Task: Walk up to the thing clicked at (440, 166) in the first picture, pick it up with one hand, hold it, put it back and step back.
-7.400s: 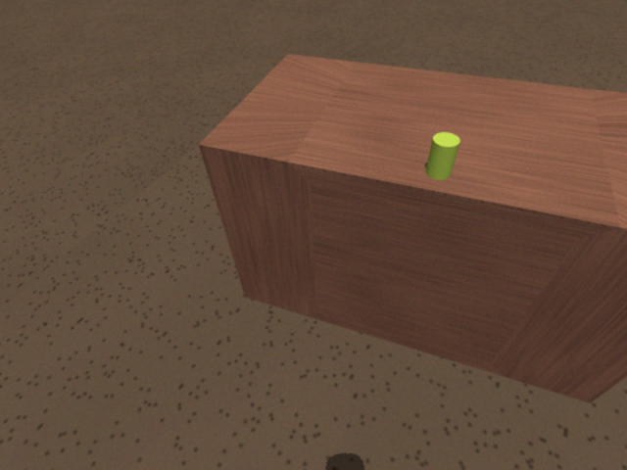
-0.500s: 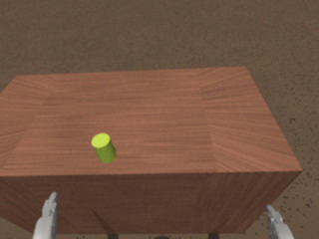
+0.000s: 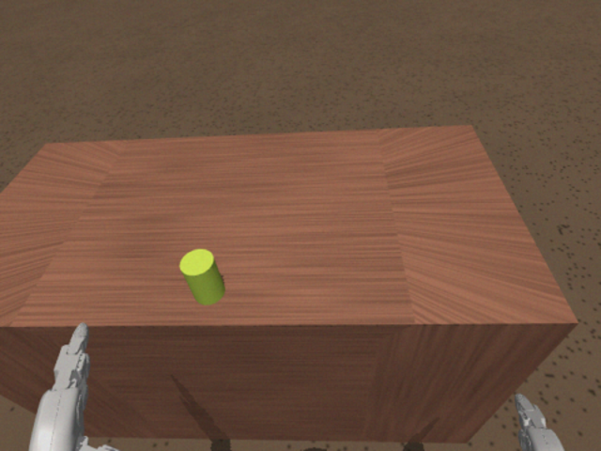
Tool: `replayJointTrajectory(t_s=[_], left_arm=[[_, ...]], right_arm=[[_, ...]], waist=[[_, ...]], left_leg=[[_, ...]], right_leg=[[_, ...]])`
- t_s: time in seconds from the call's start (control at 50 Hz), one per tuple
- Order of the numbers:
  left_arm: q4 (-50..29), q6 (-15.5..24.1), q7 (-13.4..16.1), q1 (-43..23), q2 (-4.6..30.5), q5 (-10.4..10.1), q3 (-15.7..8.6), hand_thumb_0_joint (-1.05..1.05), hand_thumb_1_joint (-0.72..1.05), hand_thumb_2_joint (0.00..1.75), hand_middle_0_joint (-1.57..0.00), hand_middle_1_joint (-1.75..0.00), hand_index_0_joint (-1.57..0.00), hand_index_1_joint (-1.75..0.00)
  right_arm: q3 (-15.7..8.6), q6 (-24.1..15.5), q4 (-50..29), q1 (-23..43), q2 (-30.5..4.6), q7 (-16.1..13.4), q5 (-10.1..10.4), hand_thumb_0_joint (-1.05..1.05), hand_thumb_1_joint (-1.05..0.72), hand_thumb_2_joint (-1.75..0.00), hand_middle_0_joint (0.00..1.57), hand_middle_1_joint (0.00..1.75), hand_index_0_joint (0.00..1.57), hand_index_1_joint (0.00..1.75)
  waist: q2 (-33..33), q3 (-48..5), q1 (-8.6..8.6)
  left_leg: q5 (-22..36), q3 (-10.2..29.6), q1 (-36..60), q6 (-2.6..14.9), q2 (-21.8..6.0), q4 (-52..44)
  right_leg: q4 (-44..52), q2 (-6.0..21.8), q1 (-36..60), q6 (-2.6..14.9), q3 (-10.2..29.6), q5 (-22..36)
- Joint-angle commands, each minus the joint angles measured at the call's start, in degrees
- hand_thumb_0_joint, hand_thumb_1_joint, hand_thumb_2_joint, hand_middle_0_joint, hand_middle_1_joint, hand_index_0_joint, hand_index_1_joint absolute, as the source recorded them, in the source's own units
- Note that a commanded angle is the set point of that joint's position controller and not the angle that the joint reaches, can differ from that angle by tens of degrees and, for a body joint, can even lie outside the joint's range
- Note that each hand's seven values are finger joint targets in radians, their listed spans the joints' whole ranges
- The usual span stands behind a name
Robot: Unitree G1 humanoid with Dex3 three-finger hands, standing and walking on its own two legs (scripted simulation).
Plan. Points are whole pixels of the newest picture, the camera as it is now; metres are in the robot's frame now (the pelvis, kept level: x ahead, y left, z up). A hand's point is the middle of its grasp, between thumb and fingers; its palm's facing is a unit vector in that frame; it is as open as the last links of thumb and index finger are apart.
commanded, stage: rise first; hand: left
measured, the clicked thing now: (203, 277) +0.42 +0.22 -0.03
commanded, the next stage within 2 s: go down in 0.48 s
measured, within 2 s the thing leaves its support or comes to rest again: neither
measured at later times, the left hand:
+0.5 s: hand (106, 413) +0.17 +0.25 +0.07, palm faces +0.29 -0.87 -0.40, open 17.6 cm
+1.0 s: hand (79, 371) +0.21 +0.29 +0.08, palm faces +0.32 -0.91 -0.28, open 17.6 cm
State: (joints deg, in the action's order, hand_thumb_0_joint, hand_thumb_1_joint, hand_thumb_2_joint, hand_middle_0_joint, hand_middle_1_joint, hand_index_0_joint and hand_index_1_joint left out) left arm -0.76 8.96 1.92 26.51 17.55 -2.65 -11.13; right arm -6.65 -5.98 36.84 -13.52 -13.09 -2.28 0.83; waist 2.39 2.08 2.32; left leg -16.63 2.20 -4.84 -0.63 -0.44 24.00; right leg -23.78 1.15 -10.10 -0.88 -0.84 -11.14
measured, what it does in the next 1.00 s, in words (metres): stands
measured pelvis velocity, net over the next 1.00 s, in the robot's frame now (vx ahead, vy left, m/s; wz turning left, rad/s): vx -0.01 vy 0.00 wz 0.02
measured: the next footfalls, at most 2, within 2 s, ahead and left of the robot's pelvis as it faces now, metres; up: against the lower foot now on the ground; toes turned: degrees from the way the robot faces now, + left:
none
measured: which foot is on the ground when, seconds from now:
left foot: down 0.00-1.00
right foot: down 0.00-1.00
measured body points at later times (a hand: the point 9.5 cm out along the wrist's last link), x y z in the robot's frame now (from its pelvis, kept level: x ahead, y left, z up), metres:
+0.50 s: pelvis -0.01 -0.01 +0.00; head -0.01 -0.03 +0.45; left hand +0.15 +0.29 +0.09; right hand +0.15 -0.26 -0.10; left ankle -0.04 +0.13 -0.74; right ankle +0.02 -0.13 -0.74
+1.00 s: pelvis -0.01 +0.00 -0.01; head -0.01 +0.00 +0.44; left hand +0.19 +0.33 +0.10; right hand +0.16 -0.25 -0.09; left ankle -0.04 +0.13 -0.74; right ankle +0.02 -0.13 -0.74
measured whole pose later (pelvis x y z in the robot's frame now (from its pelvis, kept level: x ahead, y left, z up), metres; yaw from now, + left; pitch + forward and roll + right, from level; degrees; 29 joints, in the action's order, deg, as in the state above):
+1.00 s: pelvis -0.01 +0.00 -0.01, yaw +1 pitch -1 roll +0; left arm 3.7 14.3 -6.9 15.7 19.8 -8.7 -21.7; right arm -5.1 -7.4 38.7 -12.7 -12.2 -2.2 1.1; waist 1.1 -0.1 1.7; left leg -19.0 3.2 -10.4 -0.5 0.2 30.3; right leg -29.1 1.8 -14.8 -1.2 -1.7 -13.3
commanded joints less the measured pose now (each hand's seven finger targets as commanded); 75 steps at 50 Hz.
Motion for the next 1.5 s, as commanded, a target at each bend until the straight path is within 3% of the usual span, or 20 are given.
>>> replayJointTrajectory(t_s=[0.0, 0.14, 0.3, 0.36, 0.4, 0.58, 0.6, 0.64, 0.68, 0.74, 0.8, 0.96, 1.02, 1.14, 1.26, 1.32, 1.38, 1.4, 1.42, 1.48], left_arm=[[-12.4, 4.3, 0.5, -2.6, 9.7, 0.0, -6.5, 0.00, -0.56, 0.04, -0.04, -0.05, -0.03, -0.05], [-14.1, 5.3, 0.3, -2.9, 10.8, -0.3, -8.1, 0.00, -0.57, 0.05, -0.04, -0.05, -0.03, -0.06], [-14.3, 6.5, 0.2, -5.0, 11.1, -0.3, -9.0, 0.00, -0.60, 0.07, -0.05, -0.06, -0.04, -0.07], [-15.2, 7.2, 0.3, -4.4, 11.3, -0.2, -9.2, 0.00, -0.59, 0.07, -0.05, -0.07, -0.04, -0.07], [-15.0, 7.3, 0.5, -3.6, 12.0, -0.2, -10.2, 0.00, -0.59, 0.07, -0.05, -0.07, -0.04, -0.08], [-17.3, 8.7, 0.3, -3.5, 12.5, -0.3, -11.3, 0.00, -0.61, 0.02, -0.06, -0.05, -0.07, -0.05], [-17.8, 10.4, -1.4, -5.1, 5.7, -1.8, -8.3, 0.00, -0.61, 0.04, -0.07, -0.07, -0.07, -0.07], [-13.8, 10.6, -2.2, -5.5, 9.4, -2.5, -12.2, 0.00, -0.61, 0.04, -0.07, -0.07, -0.06, -0.08], [-15.0, 11.2, -2.8, -7.3, 11.1, -1.9, -12.8, 0.00, -0.61, 0.04, -0.07, -0.07, -0.07, -0.08], [-12.2, 10.8, -3.4, -9.7, 12.8, -2.2, -14.2, 0.00, -0.59, 0.05, -0.06, -0.06, -0.06, -0.06], [-12.1, 10.9, -4.6, -13.5, 13.7, -3.6, -15.7, 0.00, -0.58, 0.06, -0.05, -0.06, -0.05, -0.06], [-7.2, 8.3, -10.8, -18.4, 13.4, -7.6, -15.3, 0.00, -0.61, 0.08, -0.05, -0.06, -0.04, -0.07], [-5.8, 7.1, -12.3, -17.1, 13.9, -8.5, -16.3, 0.00, -0.61, 0.08, -0.05, -0.06, -0.04, -0.07], [-7.2, 6.4, -11.7, -16.6, 14.2, -9.6, -18.4, 0.00, -0.60, 0.09, -0.04, -0.06, -0.03, -0.07], [-8.7, 5.9, -11.5, -18.8, 13.5, -8.7, -16.7, 0.00, -0.61, 0.08, -0.05, -0.06, -0.04, -0.07], [-10.5, 6.2, -12.1, -23.5, 15.0, -9.1, -17.9, 0.00, -0.61, 0.07, -0.05, -0.06, -0.05, -0.07], [-6.9, 5.9, -13.3, -26.3, 17.4, -10.3, -19.9, 0.00, -0.61, 0.08, -0.04, -0.05, -0.04, -0.06], [-7.1, 6.0, -13.9, -28.7, 17.7, -10.8, -19.9, 0.00, -0.61, 0.09, -0.04, -0.06, -0.04, -0.07], [-4.0, 5.8, -14.6, -30.2, 20.0, -11.3, -21.6, 0.00, -0.61, 0.09, -0.04, -0.06, -0.04, -0.07], [2.3, 5.2, -18.0, -34.9, 21.7, -13.6, -22.7, 0.00, -0.61, 0.10, -0.03, -0.06, -0.03, -0.07]], right_arm=[[-2.8, -3.2, -9.5, 4.7, -7.2, -0.6, 0.3, 0.00, 0.53, -0.03, 0.05, 0.05, 0.05, 0.05], [-4.4, -4.0, -9.4, 5.7, -8.9, -0.7, 0.4, 0.00, 0.53, -0.04, 0.05, 0.05, 0.05, 0.05], [-2.2, -4.6, -7.3, 6.0, -5.9, -0.5, 0.5, 0.00, 0.51, -0.05, 0.05, 0.05, 0.05, 0.05], [-1.5, -4.8, -6.6, 5.4, -5.0, -0.6, 0.3, 0.00, 0.51, -0.05, 0.05, 0.05, 0.05, 0.05], [-4.2, -4.9, -7.0, 6.0, -8.1, -1.0, 0.2, 0.00, 0.52, -0.05, 0.05, 0.05, 0.05, 0.05], [-2.7, -5.1, -6.0, 6.3, -6.4, -0.7, 0.4, 0.00, 0.51, -0.05, 0.05, 0.05, 0.05, 0.05], [0.5, -5.4, -7.9, 9.0, -3.7, 0.3, -0.1, 0.00, 0.51, -0.05, 0.05, 0.05, 0.05, 0.05], [-3.3, -5.3, -6.7, 6.4, -7.6, -0.3, -0.2, 0.00, 0.50, -0.06, 0.05, 0.05, 0.05, 0.05], [-1.1, -5.0, -7.5, 5.3, -5.3, 0.0, -0.1, 0.00, 0.51, -0.05, 0.05, 0.05, 0.05, 0.05], [-3.6, -4.4, -7.1, 3.0, -8.3, -0.4, -0.2, 0.00, 0.53, -0.05, 0.05, 0.05, 0.05, 0.05], [-3.1, -4.6, -6.6, 3.5, -7.3, -0.3, 0.0, 0.00, 0.53, -0.05, 0.05, 0.05, 0.05, 0.05], [1.0, -4.6, -7.5, 7.4, -4.5, -0.6, 0.9, 0.00, 0.51, -0.05, 0.05, 0.05, 0.05, 0.05], [-0.2, -4.3, -8.2, 6.0, -6.5, -0.9, 0.7, 0.00, 0.51, -0.06, 0.05, 0.05, 0.05, 0.05], [-1.8, -3.9, -10.5, 4.5, -8.4, -0.9, 0.7, 0.00, 0.50, -0.06, 0.05, 0.05, 0.05, 0.05], [-1.3, -3.3, -8.9, 2.8, -7.0, -0.8, 0.6, 0.00, 0.50, -0.06, 0.05, 0.05, 0.05, 0.05], [0.5, -3.4, -6.6, 5.2, -4.8, -1.0, 0.6, 0.00, 0.51, -0.05, 0.05, 0.05, 0.05, 0.05], [-2.3, -3.9, -8.1, 6.4, -8.9, -2.1, 0.7, 0.00, 0.50, -0.06, 0.05, 0.05, 0.05, 0.05], [0.7, -3.6, -4.9, 4.9, -5.2, -2.0, 0.9, 0.00, 0.51, -0.06, 0.05, 0.05, 0.05, 0.05], [-1.6, -3.8, -6.4, 5.5, -8.1, -2.5, 1.0, 0.00, 0.51, -0.06, 0.05, 0.05, 0.05, 0.05], [0.2, -3.9, -3.7, 5.8, -6.7, -3.0, 1.4, 0.00, 0.51, -0.06, 0.05, 0.05, 0.05, 0.05]], waist=[[-0.1, -5.3, -0.10], [-0.5, -3.6, -0.11], [-1.4, -2.7, 0.42], [-1.5, -4.1, 0.38], [-1.3, -4.1, 0.46], [-0.8, -3.6, 1.09], [-2.9, -5.1, 0.36], [-3.8, -5.4, -0.36], [-1.6, -5.8, 0.03], [-1.2, -5.6, -1.50], [0.7, -6.0, -1.28], [2.3, -7.8, -0.27], [0.8, -9.8, -0.26], [0.5, -10.4, 0.23], [2.4, -8.9, -0.40], [3.2, -9.8, -0.04], [1.4, -11.2, -1.64], [2.7, -10.5, -1.10], [1.4, -11.8, -2.15], [1.2, -10.4, -2.06]], left_leg=[[16.0, -2.9, -4.1, 0.59, 0.7, -4.0], [10.6, -2.7, -4.8, 1.03, 1.1, -4.9], [6.9, -3.0, -5.5, 1.66, 1.7, -5.3], [7.9, -3.2, -4.9, 1.83, 1.8, -4.8], [8.6, -3.0, -4.9, 1.66, 1.8, -4.8], [8.0, -2.9, -5.4, 1.57, 1.7, -5.0], [7.2, -3.1, -7.3, 1.34, 2.0, -1.5], [6.6, -3.1, -7.3, 1.40, 2.0, -1.2], [6.3, -2.8, -7.8, 1.24, 2.0, -1.1], [6.8, -2.9, -8.0, 1.14, 2.3, -0.3], [7.4, -2.5, -8.4, 0.77, 2.0, -0.1], [10.4, -1.4, -10.1, 0.35, 1.4, 0.5], [13.8, -1.3, -9.4, 0.11, 1.0, 1.3], [15.5, -1.4, -9.9, -0.56, 0.7, 1.8], [14.0, -1.0, -11.0, -0.69, 0.3, 1.8], [13.9, -1.2, -10.9, -0.30, 0.7, 2.5], [13.5, -1.0, -10.5, -0.14, 0.6, 2.9], [13.1, -0.8, -10.7, -0.03, 0.6, 2.8], [14.0, -0.7, -10.7, -0.03, 0.6, 3.1], [11.3, -0.4, -12.0, 0.26, 0.7, 2.8]], right_leg=[[1.9, -0.7, 6.1, 1.62, -3.1, 10.8], [2.7, -0.8, 4.9, 1.51, -3.2, 6.0], [3.7, -0.3, 4.1, 1.09, -3.1, 2.9], [3.7, -0.1, 4.8, 0.95, -3.0, 4.0], [3.4, -0.1, 4.7, 1.07, -3.0, 4.9], [3.5, -0.3, 5.0, 1.15, -3.2, 3.7], [1.9, -0.1, 3.2, 0.38, -2.6, 2.7], [1.7, 0.1, 2.2, 0.12, -2.5, 2.5], [1.2, 0.3, 1.8, 0.45, -2.3, 2.4], [0.3, 0.3, 1.0, 0.19, -2.4, 3.5], [-0.6, 0.1, 0.6, 0.36, -2.6, 4.1], [-2.3, -0.2, 0.9, 1.04, -2.8, 6.1], [-3.0, -0.4, 1.8, 1.23, -2.9, 8.6], [-3.7, -0.8, 2.1, 1.33, -3.0, 8.9], [-4.3, -0.8, 0.1, 1.38, -2.8, 7.3], [-4.5, -0.5, 0.0, 1.28, -2.6, 7.9], [-4.5, -0.3, -0.1, 1.09, -2.3, 8.1], [-4.6, -0.4, -0.5, 1.28, -2.5, 7.9], [-4.7, -0.3, -0.1, 1.22, -2.4, 8.7], [-4.4, -0.2, -1.2, 1.26, -2.5, 6.8]])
